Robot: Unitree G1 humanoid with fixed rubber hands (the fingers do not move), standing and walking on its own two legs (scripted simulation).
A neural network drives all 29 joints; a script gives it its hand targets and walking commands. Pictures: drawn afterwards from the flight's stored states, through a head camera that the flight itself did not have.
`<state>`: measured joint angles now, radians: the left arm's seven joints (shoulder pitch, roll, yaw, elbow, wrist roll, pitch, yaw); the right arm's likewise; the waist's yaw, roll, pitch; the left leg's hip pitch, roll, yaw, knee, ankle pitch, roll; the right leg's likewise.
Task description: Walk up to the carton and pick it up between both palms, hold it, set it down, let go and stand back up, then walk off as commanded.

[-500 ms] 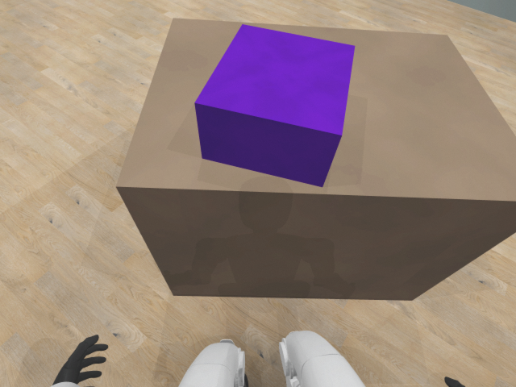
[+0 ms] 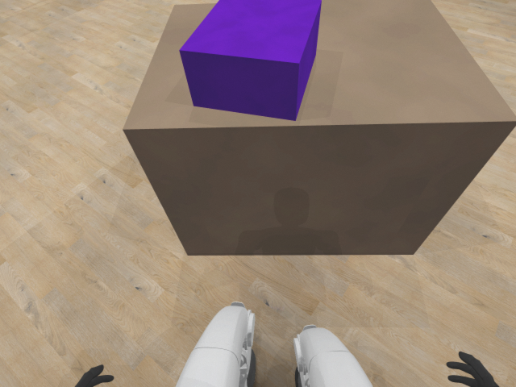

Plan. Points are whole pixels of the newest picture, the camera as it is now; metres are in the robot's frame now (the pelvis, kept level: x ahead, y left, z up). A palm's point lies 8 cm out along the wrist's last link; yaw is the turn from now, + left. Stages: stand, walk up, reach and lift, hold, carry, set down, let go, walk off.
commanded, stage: walk off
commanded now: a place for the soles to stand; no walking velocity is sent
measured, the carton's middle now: (257, 53) +0.83 +0.00 +0.05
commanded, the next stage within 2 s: none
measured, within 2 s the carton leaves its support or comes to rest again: neither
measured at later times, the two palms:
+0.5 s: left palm out of the picture -0.09 +0.39 -0.08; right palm out of the picture -0.13 -0.24 -0.05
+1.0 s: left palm out of the picture -0.12 +0.37 -0.05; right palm out of the picture -0.11 -0.27 -0.03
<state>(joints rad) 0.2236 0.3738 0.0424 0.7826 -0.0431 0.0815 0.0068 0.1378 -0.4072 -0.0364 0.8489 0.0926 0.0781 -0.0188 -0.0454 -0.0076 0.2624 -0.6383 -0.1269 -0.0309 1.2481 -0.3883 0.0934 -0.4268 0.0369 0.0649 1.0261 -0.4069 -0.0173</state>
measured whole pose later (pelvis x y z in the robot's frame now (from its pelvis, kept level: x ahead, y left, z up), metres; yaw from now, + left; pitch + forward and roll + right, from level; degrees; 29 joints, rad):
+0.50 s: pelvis -0.16 +0.07 +0.04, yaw +1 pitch -8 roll -3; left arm 0.30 0.44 0.08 0.81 -0.04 0.08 0.01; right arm 0.30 -0.34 -0.04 0.89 0.08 0.01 0.00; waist -0.05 -0.05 0.07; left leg -0.27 -0.09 0.01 0.82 -0.47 0.09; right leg -0.49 0.10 0.12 1.19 -0.38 0.01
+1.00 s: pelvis -0.17 +0.04 +0.05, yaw +0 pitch -7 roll +0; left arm 0.41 0.45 0.08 0.83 -0.04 0.05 -0.03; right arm 0.32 -0.37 -0.04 0.89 0.08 -0.04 -0.01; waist -0.05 -0.05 -0.07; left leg -0.22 -0.09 0.01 0.61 -0.28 0.09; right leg -0.47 0.01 0.12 0.97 -0.35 0.01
